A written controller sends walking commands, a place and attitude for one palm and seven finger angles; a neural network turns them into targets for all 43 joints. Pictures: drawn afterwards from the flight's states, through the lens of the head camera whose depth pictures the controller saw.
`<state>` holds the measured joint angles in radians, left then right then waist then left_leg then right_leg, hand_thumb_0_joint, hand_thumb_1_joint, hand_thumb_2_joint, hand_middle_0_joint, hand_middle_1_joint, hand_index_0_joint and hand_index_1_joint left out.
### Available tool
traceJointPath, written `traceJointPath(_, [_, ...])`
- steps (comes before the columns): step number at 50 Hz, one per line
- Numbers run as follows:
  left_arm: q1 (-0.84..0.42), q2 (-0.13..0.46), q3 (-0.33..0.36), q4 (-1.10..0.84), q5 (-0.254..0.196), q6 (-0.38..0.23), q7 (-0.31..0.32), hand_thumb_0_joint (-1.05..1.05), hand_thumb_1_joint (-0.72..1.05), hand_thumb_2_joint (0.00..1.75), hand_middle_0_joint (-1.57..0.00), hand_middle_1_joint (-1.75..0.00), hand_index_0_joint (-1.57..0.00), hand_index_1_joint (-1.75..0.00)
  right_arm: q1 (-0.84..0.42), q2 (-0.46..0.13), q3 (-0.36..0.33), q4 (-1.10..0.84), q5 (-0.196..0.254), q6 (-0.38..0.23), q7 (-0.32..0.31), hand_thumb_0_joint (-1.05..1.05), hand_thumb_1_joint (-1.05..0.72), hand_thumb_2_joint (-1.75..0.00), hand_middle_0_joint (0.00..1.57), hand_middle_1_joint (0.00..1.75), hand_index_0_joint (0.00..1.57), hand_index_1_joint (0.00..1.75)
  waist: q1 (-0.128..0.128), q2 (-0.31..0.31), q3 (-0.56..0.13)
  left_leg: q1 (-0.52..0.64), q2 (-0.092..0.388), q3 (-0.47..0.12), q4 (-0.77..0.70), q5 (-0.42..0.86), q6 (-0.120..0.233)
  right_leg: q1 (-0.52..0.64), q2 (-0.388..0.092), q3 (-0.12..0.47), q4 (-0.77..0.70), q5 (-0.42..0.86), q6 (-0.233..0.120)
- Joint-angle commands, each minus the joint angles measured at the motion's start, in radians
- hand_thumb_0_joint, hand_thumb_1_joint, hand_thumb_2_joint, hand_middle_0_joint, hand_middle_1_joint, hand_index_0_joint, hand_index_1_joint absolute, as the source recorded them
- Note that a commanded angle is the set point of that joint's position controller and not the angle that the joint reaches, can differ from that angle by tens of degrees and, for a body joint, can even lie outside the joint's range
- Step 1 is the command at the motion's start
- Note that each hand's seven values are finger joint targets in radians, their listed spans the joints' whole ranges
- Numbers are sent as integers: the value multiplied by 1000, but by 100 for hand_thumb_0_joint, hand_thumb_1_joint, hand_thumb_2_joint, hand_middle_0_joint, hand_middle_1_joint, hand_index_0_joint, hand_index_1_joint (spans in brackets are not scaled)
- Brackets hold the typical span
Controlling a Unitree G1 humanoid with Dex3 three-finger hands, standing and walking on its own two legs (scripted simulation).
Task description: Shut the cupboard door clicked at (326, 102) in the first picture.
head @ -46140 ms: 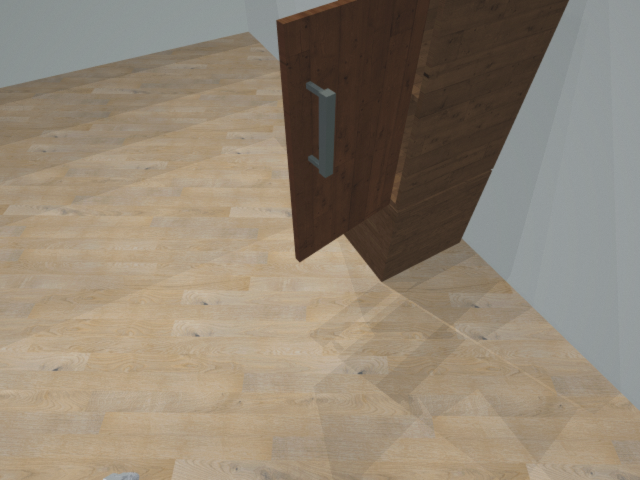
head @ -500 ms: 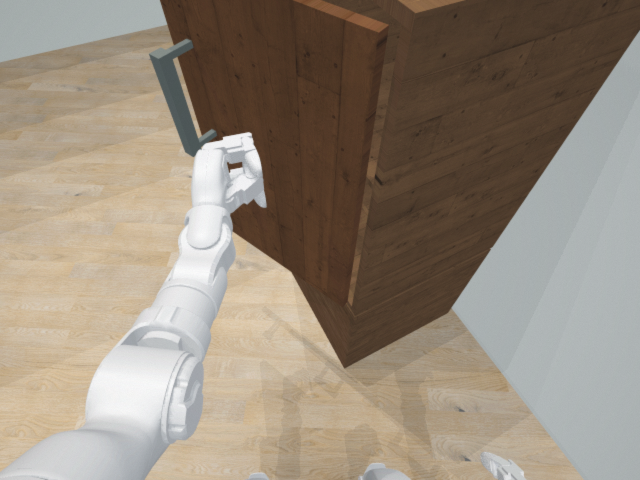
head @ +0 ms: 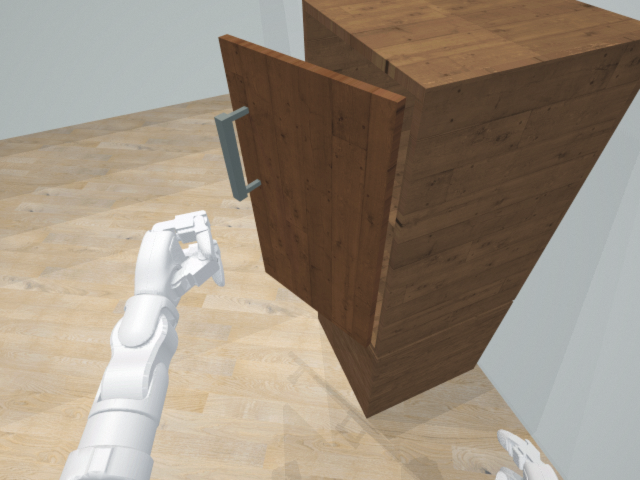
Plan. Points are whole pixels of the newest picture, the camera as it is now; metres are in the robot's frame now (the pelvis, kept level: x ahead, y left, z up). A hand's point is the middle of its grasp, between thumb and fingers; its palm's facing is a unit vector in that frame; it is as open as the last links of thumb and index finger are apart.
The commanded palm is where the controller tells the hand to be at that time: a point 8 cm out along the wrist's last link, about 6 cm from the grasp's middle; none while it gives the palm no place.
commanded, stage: draw the hand back to the body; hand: left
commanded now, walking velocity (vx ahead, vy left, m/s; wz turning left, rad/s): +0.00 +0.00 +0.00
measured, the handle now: (241, 155) +0.64 +0.18 +0.07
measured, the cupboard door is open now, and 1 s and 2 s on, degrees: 25 25 25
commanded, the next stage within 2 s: step back with the hand held close in 1.08 s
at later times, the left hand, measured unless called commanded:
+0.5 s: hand (81, 317) +0.24 +0.25 +0.16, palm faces +0.35 -0.89 -0.30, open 4.6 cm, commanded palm +0.19 +0.29 +0.17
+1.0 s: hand (18, 354) +0.19 +0.28 +0.17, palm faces +0.49 -0.79 -0.37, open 7.3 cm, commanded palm +0.14 +0.31 +0.19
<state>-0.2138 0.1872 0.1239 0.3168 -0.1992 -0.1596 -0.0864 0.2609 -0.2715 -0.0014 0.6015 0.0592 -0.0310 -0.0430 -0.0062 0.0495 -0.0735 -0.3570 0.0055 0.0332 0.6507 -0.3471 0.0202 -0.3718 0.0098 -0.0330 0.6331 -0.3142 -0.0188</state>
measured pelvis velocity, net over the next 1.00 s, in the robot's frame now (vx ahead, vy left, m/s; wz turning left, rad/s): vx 0.01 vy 0.01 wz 0.03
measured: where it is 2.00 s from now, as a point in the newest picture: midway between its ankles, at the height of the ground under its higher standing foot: outside the picture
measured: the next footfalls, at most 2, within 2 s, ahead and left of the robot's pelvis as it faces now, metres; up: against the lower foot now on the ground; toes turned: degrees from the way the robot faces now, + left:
none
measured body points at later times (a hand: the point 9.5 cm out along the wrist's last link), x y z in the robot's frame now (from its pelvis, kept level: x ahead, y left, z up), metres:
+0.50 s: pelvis +0.01 +0.02 +0.02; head -0.01 -0.01 +0.47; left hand +0.21 +0.29 +0.17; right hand +0.20 -0.18 -0.08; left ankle -0.01 +0.11 -0.72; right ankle +0.01 -0.11 -0.72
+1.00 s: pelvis +0.01 +0.01 +0.02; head -0.01 -0.02 +0.47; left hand +0.16 +0.32 +0.19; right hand +0.21 -0.20 -0.06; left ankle -0.01 +0.11 -0.72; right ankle +0.01 -0.11 -0.72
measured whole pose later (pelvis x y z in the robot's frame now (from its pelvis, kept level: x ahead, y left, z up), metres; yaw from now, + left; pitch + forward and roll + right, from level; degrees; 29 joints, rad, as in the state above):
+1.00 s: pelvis +0.01 +0.01 +0.02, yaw +1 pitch -4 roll +0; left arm 0.44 0.31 0.33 -0.35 -0.07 -0.05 0.11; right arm 0.19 -0.23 0.02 0.62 0.01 -0.08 -0.07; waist 0.08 0.07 -0.01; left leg -0.09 -0.02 0.01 0.42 -0.26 0.03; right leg -0.10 -0.01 -0.05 0.41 -0.24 0.00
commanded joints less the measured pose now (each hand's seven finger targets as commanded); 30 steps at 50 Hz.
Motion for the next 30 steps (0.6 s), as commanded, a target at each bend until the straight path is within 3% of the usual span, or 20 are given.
traceJointPath(1, [-229, 224, 30, -330, 66, -17, 52, 0, 90, 90, -113, -132, -113, -132, -136, -64, -18, -162, -4, -42, -31, 0, -90, -90, 20, 30, 20, 30, 11, -117, -113, 88, -21, -7, -168, 130, 19, 136, -19, 43, -172, 147, 9])
traceJointPath(4, [-130, 192, 24, -375, 82, 8, 103, 0, 90, 90, -105, -123, -105, -123, -164, -60, -5, -169, -10, -24, -42, 0, -90, -90, 20, 30, 20, 30, 15, -88, -64, 119, -14, -20, -208, 118, 18, 161, -21, 32, -205, 106, 6])
traceJointPath(5, [-126, 211, 39, -410, 90, 14, 115, 0, 90, 90, -102, -120, -102, -120, -168, -59, -2, -168, -11, -19, -44, 0, -90, -90, 20, 30, 20, 30, 14, -44, -71, 149, -12, -19, -218, 135, 16, 174, -19, 30, -213, 127, 2])
traceJointPath(12, [16, 237, 66, -622, 117, 43, 158, 0, 90, 90, -83, -99, -83, -99, -190, -50, 16, -175, -29, -24, -43, 0, -90, -90, 20, 30, 20, 30, 25, 53, -73, 249, -3, -36, -287, 236, 3, 255, -7, 5, -251, 213, -8])
traceJointPath(13, [39, 238, 66, -642, 120, 44, 160, 0, 90, 90, -81, -96, -81, -96, -191, -54, 15, -171, -33, -30, -44, 0, -90, -90, 20, 30, 20, 30, 26, 26, -68, 256, -1, -39, -292, 250, 4, 262, -3, 3, -261, 221, -6])
traceJointPath(14, [64, 232, 65, -675, 119, 45, 164, 0, 90, 90, -78, -93, -78, -93, -195, -49, 16, -176, -34, -32, -43, 0, -90, -90, 20, 30, 20, 30, 27, 43, -57, 258, 1, -44, -299, 261, 1, 273, -5, 0, -258, 223, -9])
traceJointPath(19, [197, 242, 103, -738, 127, 51, 177, 0, 90, 90, -64, -78, -64, -78, -204, -52, 15, -168, -43, -44, -39, 0, -90, -90, 20, 30, 20, 30, 37, 7, -28, 268, 6, -58, -326, 269, -6, 289, -2, -8, -272, 212, -7])
traceJointPath(22, [316, 269, 168, -755, 126, 53, 180, 0, 90, 90, -56, -69, -56, -69, -203, -52, 10, -163, -47, -39, -35, 0, -90, -90, 20, 30, 20, 30, 51, -34, -28, 255, 4, -53, -321, 311, -8, 314, -1, -15, -269, 246, -6])
traceJointPath(23, [352, 297, 202, -762, 127, 53, 181, 0, 90, 90, -53, -66, -53, -66, -207, -55, 6, -161, -49, -41, -34, 0, -90, -90, 20, 30, 20, 30, 59, -7, -24, 251, 3, -47, -319, 316, -8, 320, -3, -11, -275, 252, -5])
traceJointPath(24, [371, 283, 201, -786, 125, 50, 180, 0, 90, 90, -50, -63, -50, -63, -206, -47, 7, -162, -47, -40, -31, 0, -90, -90, 20, 30, 20, 30, 58, -2, -21, 246, 3, -50, -318, 333, -13, 327, -7, -14, -267, 258, -6])
traceJointPath(30, [512, 344, 309, -884, 121, 37, 190, 0, 90, 90, -34, -45, -34, -45, -204, -46, -5, -162, -50, -57, -26, 0, -90, -90, 20, 30, 20, 30, 73, 23, -33, 240, 3, -41, -300, 377, -13, 340, -10, -15, -262, 294, -1])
